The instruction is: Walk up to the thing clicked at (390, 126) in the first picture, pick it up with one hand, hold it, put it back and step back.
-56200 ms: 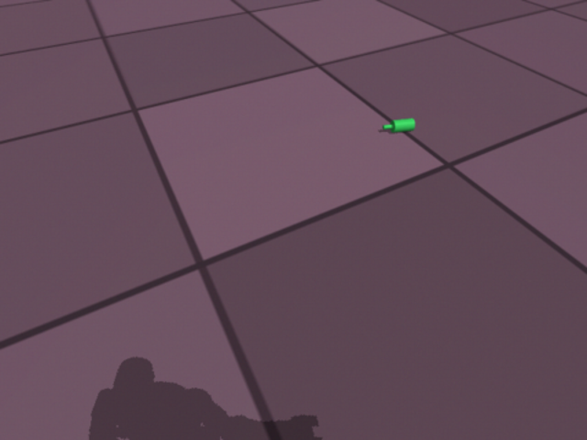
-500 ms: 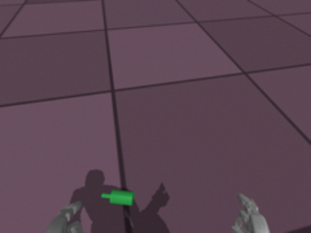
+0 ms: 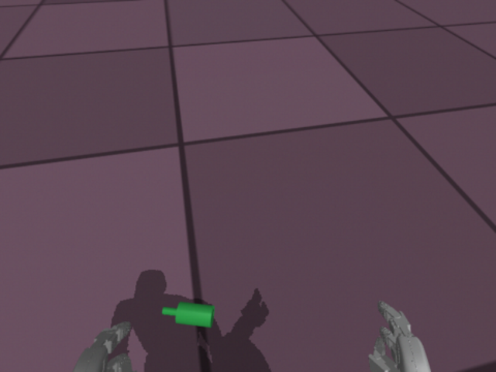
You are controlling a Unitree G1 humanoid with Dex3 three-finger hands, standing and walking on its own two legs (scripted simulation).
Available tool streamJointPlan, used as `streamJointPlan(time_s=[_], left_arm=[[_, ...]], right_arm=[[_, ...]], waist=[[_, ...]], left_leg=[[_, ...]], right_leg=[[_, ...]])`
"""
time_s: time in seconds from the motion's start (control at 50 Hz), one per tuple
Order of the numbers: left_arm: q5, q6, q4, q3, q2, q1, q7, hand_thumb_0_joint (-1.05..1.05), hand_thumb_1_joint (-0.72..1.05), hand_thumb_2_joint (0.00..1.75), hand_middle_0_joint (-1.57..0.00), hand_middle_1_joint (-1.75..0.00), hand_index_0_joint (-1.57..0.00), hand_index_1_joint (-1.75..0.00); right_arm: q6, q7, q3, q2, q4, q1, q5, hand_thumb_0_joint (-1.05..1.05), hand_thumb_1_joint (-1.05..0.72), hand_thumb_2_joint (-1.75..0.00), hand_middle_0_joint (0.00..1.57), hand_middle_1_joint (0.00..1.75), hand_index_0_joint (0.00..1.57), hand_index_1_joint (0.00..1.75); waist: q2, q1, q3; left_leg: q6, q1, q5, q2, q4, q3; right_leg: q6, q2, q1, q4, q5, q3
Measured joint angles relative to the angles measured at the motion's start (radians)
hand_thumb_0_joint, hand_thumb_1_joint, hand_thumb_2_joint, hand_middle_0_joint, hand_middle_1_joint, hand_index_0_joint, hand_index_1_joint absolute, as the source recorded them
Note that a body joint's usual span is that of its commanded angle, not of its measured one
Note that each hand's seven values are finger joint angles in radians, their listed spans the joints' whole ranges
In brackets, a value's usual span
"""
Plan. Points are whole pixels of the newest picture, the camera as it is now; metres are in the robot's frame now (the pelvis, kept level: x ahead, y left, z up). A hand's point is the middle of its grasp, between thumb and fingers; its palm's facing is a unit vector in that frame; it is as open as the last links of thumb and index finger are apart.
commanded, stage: home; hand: left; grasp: from above
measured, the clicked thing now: (187, 313) +0.48 +0.21 -0.68
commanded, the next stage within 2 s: stand in 0.80 s
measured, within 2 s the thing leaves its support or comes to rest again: neither
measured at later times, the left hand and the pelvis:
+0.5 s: hand out of the picture +0.17 +0.18 -0.05, palm faces +0.03 -0.98 -0.20, open 7.3 cm; pelvis +0.01 +0.00 +0.00, yaw +0 degrees
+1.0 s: hand out of the picture +0.17 +0.19 -0.07, palm faces +0.00 -0.96 -0.29, open 7.3 cm; pelvis +0.00 +0.00 +0.01, yaw +0 degrees
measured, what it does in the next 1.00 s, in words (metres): stands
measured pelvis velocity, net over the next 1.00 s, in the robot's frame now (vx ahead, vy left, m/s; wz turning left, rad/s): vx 0.00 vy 0.00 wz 0.00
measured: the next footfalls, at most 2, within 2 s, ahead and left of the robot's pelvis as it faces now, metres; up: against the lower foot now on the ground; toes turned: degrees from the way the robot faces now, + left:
none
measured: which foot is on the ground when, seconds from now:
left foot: down 0.00-1.00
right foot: down 0.00-1.00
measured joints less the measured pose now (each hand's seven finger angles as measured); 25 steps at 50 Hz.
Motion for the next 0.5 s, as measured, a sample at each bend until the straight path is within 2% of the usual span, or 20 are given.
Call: streamJointPlan(time_s=[0.5], left_arm=[[0.0, -0.004, -0.004, -0.001, 0.004, 0.003, 0.0, 0.01, 0.91, 0.9, -0.2, -0.3, -0.2, -0.3]], right_arm=[[0.016, 0.009, -0.007, -0.002, 0.002, 0.002, -0.001, 0.01, -0.9, -0.9, 0.2, 0.3, 0.2, 0.3]], waist=[[0.003, -0.002, -0.008]], left_leg=[[0.004, 0.005, -0.013, -0.002, 0.004, 0.005]], right_leg=[[0.004, -0.002, 0.004, 0.003, -0.012, 0.005]])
